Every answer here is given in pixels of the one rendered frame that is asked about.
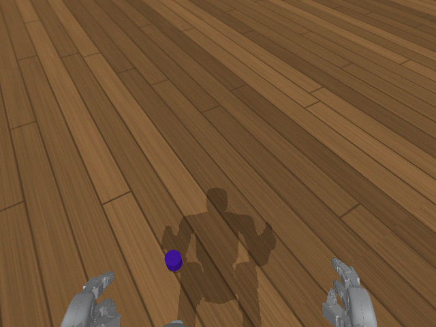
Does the tin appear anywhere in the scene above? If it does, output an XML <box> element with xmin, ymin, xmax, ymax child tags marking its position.
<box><xmin>165</xmin><ymin>250</ymin><xmax>183</xmax><ymax>271</ymax></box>

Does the left robot hand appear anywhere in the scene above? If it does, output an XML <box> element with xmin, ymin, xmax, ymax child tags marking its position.
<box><xmin>61</xmin><ymin>271</ymin><xmax>121</xmax><ymax>327</ymax></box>

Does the right robot hand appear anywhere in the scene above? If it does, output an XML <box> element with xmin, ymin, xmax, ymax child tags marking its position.
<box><xmin>322</xmin><ymin>258</ymin><xmax>377</xmax><ymax>327</ymax></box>

